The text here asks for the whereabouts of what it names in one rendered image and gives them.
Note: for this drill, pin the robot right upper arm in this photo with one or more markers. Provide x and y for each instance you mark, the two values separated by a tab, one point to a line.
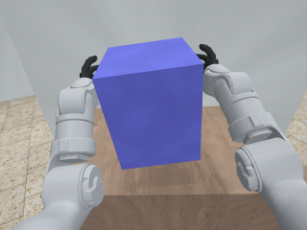
272	169

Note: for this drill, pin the robot right forearm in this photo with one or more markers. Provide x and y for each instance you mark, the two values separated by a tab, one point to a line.
247	118

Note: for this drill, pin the right robot hand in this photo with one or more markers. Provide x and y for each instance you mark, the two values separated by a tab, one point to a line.
209	58

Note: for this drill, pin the carton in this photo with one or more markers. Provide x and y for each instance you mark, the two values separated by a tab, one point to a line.
151	97

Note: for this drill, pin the robot left forearm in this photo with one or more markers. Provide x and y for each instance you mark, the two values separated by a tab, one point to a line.
74	138

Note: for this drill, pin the left robot hand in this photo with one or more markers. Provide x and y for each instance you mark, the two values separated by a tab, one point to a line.
87	71

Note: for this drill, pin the pedestal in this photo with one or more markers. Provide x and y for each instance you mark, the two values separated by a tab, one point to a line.
204	194

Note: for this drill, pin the robot left upper arm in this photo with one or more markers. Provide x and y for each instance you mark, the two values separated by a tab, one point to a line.
69	193

